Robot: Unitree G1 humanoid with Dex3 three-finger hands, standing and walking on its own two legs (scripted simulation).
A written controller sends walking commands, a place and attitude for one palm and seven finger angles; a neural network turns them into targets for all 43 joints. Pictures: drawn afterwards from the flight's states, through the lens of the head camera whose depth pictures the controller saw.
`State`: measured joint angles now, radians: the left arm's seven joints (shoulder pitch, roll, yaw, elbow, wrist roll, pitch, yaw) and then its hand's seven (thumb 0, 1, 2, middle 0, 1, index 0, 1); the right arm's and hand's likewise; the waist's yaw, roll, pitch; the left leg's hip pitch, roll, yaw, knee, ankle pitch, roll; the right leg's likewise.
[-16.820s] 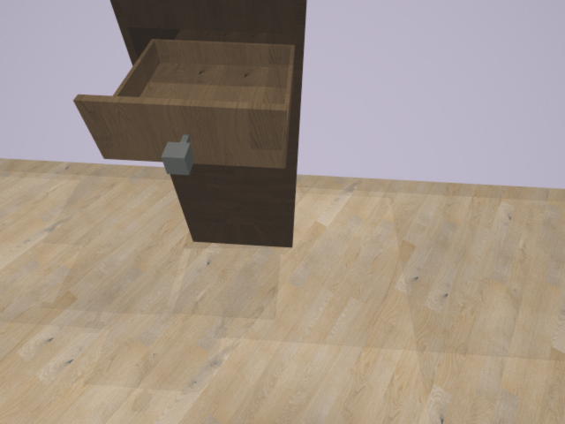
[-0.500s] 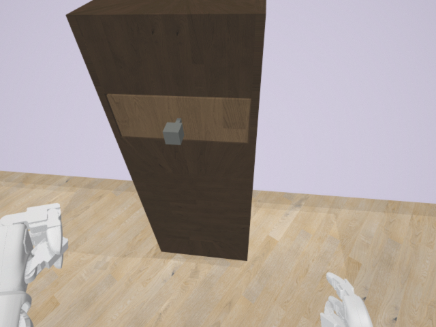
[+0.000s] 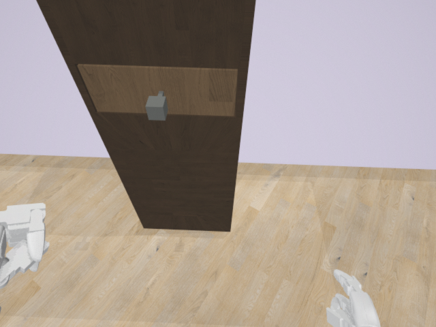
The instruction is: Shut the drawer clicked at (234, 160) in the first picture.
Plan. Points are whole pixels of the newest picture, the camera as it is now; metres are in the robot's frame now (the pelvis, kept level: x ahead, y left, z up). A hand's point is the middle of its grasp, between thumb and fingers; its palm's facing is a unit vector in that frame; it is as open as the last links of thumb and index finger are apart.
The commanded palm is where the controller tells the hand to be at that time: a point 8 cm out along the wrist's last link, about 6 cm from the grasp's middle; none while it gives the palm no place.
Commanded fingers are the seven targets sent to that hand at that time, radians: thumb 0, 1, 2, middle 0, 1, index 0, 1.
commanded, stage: step back with the hand held close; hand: left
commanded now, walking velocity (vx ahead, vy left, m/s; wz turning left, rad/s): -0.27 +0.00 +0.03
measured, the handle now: (158, 102) +0.60 +0.19 +0.05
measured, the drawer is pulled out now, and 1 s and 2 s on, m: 0.00 0.00 0.00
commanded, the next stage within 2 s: stop stepping back and stand still in 1.02 s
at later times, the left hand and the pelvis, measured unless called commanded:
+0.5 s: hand out of the picture +0.12 +0.25 +0.16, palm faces +0.39 -0.77 -0.51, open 3.2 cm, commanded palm +0.05 +0.29 +0.18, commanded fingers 0.00 0.90 0.90 -1.40 -1.60 -1.40 -1.60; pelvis -0.06 +0.00 -0.01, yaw +3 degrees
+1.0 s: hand out of the picture +0.07 +0.26 +0.18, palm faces +0.37 -0.85 -0.38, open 3.2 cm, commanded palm +0.01 +0.29 +0.18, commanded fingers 0.00 0.90 0.90 -1.40 -1.60 -1.40 -1.60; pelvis -0.12 +0.01 +0.00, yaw +0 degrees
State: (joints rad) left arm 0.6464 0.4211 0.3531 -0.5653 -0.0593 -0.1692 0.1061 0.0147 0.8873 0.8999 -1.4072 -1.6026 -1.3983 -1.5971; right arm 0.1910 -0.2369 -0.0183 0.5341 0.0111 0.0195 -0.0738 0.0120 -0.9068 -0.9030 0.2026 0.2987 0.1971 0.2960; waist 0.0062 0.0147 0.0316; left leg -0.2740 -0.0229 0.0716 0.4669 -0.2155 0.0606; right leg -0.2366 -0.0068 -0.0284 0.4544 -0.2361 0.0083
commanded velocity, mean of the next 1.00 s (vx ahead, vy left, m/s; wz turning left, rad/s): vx -0.35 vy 0.00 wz -0.02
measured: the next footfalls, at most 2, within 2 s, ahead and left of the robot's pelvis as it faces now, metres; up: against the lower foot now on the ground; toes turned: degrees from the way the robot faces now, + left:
right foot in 1.08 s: -0.20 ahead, -0.09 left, +0.00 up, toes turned -3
left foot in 1.48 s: -0.13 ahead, +0.13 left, +0.00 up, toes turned -2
